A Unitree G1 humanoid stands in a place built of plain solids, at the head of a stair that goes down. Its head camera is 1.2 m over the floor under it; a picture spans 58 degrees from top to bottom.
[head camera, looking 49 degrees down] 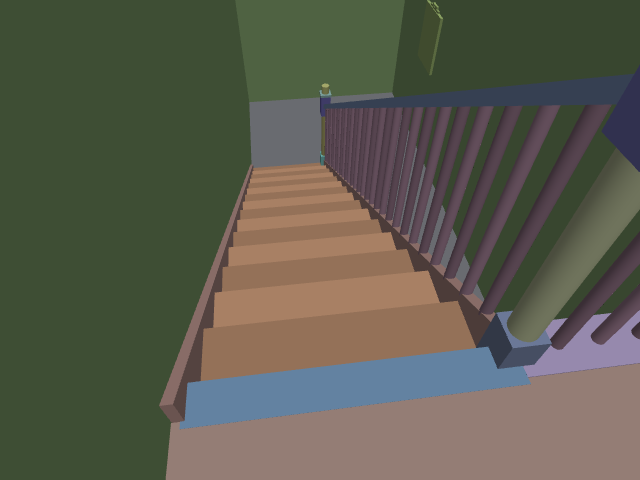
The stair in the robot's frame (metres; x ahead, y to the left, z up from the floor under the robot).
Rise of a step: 0.17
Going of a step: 0.27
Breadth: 0.93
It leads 7 degrees to the left of straight ahead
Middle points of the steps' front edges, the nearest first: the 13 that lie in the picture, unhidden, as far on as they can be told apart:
0.56 -0.06 0.00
0.83 -0.05 -0.16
1.09 -0.02 -0.33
1.36 0.02 -0.50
1.62 0.05 -0.66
1.89 0.09 -0.83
2.15 0.12 -1.00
2.42 0.15 -1.16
2.68 0.19 -1.33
2.95 0.22 -1.50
3.21 0.25 -1.66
3.48 0.29 -1.83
3.74 0.32 -2.00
